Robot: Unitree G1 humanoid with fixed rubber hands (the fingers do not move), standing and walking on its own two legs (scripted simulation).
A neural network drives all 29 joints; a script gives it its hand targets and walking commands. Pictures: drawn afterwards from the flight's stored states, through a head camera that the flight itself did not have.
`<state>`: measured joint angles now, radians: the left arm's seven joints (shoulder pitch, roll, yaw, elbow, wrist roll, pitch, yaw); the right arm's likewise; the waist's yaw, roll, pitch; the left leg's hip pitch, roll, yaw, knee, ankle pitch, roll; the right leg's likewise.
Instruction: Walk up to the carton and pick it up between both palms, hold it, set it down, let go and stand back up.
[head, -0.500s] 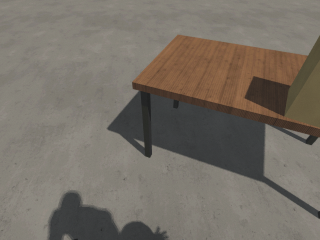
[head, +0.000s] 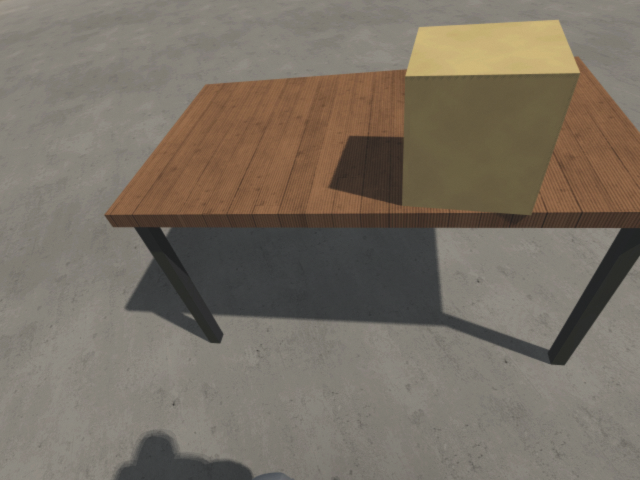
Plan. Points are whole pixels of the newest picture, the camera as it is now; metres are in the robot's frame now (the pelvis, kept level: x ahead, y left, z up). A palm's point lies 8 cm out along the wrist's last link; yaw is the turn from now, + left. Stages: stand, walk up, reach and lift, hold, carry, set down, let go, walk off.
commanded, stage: walk up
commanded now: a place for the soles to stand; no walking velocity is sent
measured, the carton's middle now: (474, 119) +0.79 -0.25 +0.05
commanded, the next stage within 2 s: none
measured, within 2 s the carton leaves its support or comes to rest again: neither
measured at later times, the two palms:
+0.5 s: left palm (297, 431) +0.25 +0.09 -0.14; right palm out of the picture +0.14 -0.46 -0.15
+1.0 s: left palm (347, 320) +0.44 +0.02 -0.13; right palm out of the picture +0.21 -0.50 -0.09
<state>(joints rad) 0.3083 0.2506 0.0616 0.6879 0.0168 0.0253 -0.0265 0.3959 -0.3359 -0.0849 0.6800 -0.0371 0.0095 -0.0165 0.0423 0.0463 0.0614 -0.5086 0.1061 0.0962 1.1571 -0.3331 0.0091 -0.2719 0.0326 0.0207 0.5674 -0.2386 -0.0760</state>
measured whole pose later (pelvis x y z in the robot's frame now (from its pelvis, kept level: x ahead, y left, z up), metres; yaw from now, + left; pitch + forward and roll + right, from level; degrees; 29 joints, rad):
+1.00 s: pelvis +0.26 -0.21 -0.01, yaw -13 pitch -4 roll +1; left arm 0.24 0.35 0.04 0.62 0.06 0.08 -0.06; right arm 0.45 -0.27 -0.05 0.68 -0.04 -0.04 -0.07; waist -0.02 -0.11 0.13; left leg -0.29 0.07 0.14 0.62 -0.26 0.04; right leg -0.58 -0.07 0.03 1.26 -0.36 0.03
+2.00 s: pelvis +0.27 -0.30 +0.00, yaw -5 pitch -3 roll -1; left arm 0.23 0.30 0.01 0.67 0.00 0.01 -0.01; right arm 0.31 -0.27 -0.02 0.61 0.00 0.00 0.01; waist 0.00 0.00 0.03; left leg -0.26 -0.02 -0.01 0.56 -0.26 0.03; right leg -0.24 -0.05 -0.06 0.53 -0.24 0.03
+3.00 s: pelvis +0.29 -0.30 +0.00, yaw -2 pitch -1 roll -1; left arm 0.28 0.30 0.02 0.68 0.00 0.01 -0.01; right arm 0.29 -0.28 -0.01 0.68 0.01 0.00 0.01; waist 0.00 -0.01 0.03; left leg -0.28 -0.04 -0.07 0.57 -0.27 0.02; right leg -0.23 -0.06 -0.12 0.52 -0.27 0.02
